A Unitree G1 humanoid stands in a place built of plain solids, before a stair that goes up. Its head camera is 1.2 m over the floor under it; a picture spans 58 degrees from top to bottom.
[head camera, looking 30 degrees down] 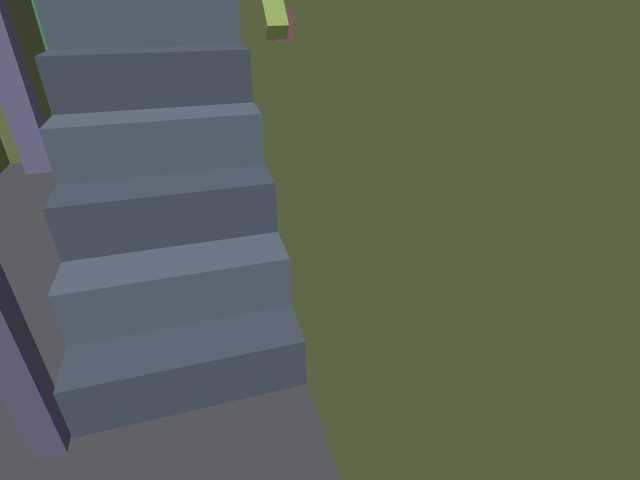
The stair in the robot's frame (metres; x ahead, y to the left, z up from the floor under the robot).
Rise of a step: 0.20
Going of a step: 0.20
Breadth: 0.75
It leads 16 degrees to the left of straight ahead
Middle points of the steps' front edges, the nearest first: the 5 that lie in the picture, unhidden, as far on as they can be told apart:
0.96 0.41 0.20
1.15 0.46 0.40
1.34 0.52 0.60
1.54 0.58 0.80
1.73 0.63 1.00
